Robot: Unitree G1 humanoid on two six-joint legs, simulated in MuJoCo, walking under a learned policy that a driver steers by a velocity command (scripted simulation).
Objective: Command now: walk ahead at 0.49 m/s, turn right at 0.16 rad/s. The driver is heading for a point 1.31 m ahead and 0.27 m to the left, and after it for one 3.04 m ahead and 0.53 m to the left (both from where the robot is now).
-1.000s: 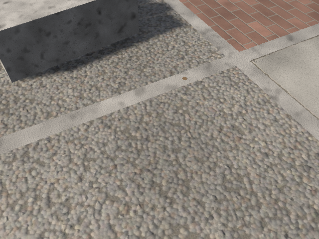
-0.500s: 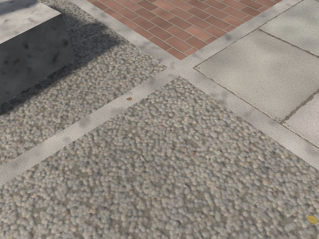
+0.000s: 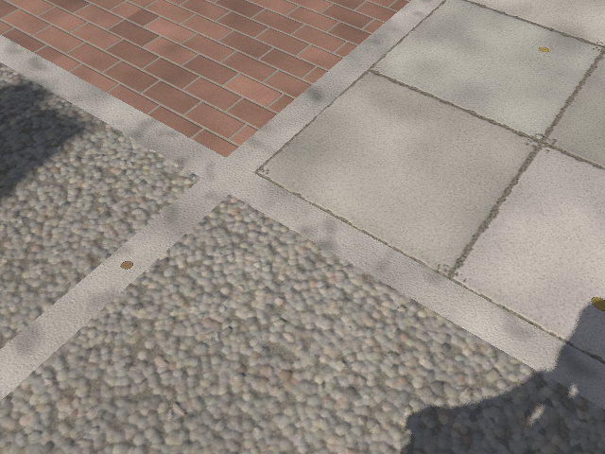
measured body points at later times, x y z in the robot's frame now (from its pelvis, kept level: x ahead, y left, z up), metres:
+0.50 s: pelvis +0.27 -0.06 +0.00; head +0.29 -0.07 +0.45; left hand +0.38 +0.21 -0.10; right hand +0.34 -0.33 -0.14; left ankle +0.18 +0.08 -0.65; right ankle +0.32 -0.16 -0.74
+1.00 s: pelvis +0.50 +0.05 -0.02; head +0.54 +0.08 +0.43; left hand +0.46 +0.34 -0.14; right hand +0.77 -0.12 -0.11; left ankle +0.54 +0.14 -0.74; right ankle +0.43 -0.15 -0.63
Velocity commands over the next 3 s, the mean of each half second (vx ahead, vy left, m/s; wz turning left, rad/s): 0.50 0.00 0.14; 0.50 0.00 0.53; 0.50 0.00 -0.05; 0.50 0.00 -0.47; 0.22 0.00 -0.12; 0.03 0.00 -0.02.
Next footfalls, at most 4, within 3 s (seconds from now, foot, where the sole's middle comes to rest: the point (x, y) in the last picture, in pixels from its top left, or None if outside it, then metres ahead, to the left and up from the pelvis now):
0.36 right None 0.36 -0.16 -0.78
0.90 left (243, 408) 0.58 0.16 -0.78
1.46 right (269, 268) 0.96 0.11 -0.78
1.94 left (182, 211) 1.16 0.37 -0.78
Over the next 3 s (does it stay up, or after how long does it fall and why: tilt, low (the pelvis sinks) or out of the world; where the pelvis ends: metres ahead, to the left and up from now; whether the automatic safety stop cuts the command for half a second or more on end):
stays up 1.26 0.27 -0.01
